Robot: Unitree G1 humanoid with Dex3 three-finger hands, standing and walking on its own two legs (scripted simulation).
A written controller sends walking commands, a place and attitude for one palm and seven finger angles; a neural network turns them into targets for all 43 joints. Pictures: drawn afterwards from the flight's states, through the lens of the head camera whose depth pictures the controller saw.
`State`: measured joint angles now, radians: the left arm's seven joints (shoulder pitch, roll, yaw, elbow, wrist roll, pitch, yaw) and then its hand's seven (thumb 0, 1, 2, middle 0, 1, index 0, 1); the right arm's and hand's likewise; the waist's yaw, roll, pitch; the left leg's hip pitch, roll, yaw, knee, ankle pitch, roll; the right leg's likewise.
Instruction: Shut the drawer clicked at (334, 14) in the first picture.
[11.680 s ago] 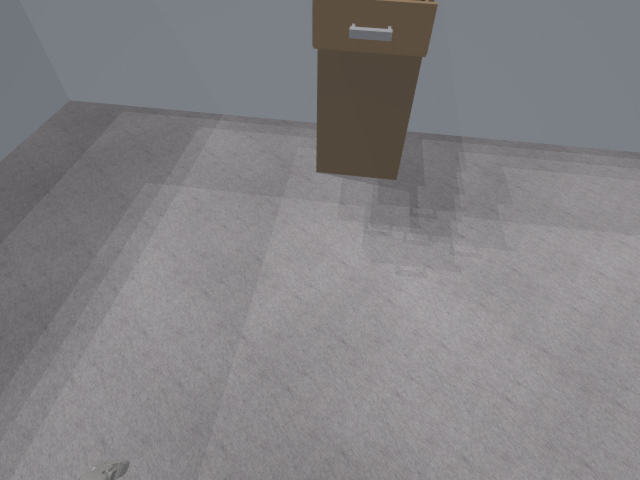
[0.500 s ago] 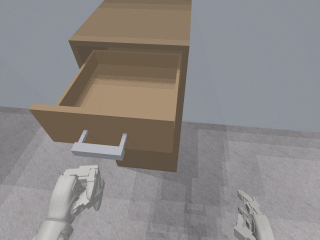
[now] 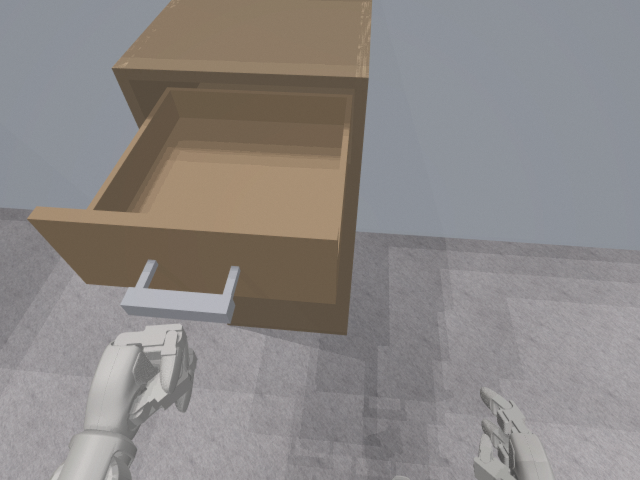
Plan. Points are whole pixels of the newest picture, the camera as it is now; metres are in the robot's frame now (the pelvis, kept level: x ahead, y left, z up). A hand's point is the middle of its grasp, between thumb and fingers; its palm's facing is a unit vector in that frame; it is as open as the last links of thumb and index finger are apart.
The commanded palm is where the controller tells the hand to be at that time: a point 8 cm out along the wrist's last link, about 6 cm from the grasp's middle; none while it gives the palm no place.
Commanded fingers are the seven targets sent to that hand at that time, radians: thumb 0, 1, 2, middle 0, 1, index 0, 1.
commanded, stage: bring the fist close to the handle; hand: left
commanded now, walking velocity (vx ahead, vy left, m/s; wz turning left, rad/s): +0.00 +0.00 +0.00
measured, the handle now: (185, 288) +0.32 +0.18 +0.08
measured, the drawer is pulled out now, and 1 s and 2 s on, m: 0.30 0.27 0.14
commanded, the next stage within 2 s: push the drawer shut in 0.06 s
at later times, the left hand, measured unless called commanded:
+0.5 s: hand (199, 356) +0.24 +0.14 +0.07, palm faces -0.08 -0.99 -0.07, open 3.1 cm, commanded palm +0.23 +0.21 +0.08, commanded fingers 0.00 0.90 0.90 -1.40 -1.60 -1.40 -1.60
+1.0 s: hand (197, 327) +0.28 +0.16 +0.07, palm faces -0.08 -0.99 -0.06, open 2.9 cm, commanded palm +0.28 +0.21 +0.08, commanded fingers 0.00 0.90 0.90 -1.40 -1.60 -1.40 -1.60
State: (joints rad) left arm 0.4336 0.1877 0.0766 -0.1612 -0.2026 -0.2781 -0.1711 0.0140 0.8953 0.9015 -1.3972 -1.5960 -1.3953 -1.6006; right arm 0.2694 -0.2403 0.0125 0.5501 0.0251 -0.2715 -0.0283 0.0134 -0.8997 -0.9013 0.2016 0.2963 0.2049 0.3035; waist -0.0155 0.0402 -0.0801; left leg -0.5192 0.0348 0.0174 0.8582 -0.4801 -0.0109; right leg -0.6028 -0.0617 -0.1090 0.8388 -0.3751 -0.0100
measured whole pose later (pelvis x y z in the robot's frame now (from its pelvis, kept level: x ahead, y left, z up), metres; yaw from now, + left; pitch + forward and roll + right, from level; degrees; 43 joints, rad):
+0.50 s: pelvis +0.00 +0.00 +0.00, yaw +0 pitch +8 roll +0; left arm 0.28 0.20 0.05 -0.06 -0.19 -0.25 -0.18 0.00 0.85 0.91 -1.40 -1.60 -1.40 -1.60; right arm 0.26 -0.24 0.04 0.55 0.02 -0.24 -0.03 0.01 -0.90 -0.90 0.20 0.30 0.21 0.30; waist -0.01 0.04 -0.07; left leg -0.53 0.03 0.01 0.87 -0.48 -0.01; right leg -0.61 -0.07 -0.11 0.85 -0.38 -0.01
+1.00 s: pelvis -0.03 +0.00 +0.00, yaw +1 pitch +7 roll +0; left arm -0.05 0.23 0.07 0.26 -0.21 -0.28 -0.20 -0.03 0.69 0.92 -1.40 -1.60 -1.40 -1.60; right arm 0.22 -0.25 0.04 0.62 0.04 -0.24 -0.05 0.01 -0.90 -0.90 0.20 0.30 0.21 0.30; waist -0.01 0.03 -0.03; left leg -0.53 0.02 0.01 0.84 -0.42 -0.01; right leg -0.60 -0.08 -0.11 0.81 -0.32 -0.01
